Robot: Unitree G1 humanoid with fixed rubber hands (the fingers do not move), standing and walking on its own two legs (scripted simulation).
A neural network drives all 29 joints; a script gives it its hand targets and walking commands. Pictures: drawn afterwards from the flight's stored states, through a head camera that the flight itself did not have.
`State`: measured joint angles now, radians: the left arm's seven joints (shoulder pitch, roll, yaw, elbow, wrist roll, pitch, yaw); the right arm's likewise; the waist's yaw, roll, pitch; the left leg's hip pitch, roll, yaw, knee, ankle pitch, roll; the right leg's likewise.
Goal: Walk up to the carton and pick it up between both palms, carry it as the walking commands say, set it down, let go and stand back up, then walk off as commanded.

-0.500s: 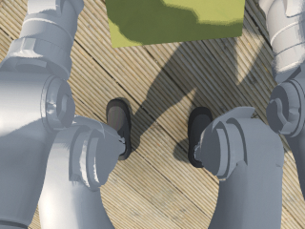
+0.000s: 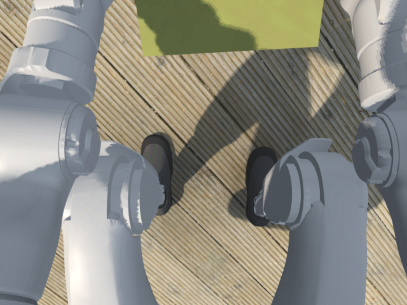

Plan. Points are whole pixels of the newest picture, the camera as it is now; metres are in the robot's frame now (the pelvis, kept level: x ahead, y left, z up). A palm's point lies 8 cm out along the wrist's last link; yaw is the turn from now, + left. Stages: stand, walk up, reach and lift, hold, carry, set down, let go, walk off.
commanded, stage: reach and lift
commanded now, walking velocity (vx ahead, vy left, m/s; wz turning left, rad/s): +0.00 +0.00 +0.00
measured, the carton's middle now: out of the picture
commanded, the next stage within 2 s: none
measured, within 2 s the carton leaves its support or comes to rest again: neither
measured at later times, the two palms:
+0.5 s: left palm out of the picture +0.55 +0.18 -0.11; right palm out of the picture +0.56 -0.15 -0.12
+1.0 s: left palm out of the picture +0.52 +0.18 -0.05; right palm out of the picture +0.54 -0.14 -0.05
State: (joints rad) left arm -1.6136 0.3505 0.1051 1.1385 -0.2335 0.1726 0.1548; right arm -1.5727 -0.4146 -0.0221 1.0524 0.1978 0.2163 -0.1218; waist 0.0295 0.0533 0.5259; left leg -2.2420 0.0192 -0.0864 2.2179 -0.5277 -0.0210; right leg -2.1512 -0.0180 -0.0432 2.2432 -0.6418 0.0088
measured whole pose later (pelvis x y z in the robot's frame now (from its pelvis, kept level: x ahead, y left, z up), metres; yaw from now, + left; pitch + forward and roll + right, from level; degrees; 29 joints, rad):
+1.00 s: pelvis -0.03 -0.01 +0.06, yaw +2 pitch +23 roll -2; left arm -1.49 0.27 0.23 0.93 -0.09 0.36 0.22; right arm -1.46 -0.34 -0.08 0.88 0.10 0.40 -0.20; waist 0.03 0.05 0.53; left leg -1.95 0.01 -0.08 2.04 -0.49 -0.04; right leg -1.89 -0.02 -0.04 2.08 -0.59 -0.01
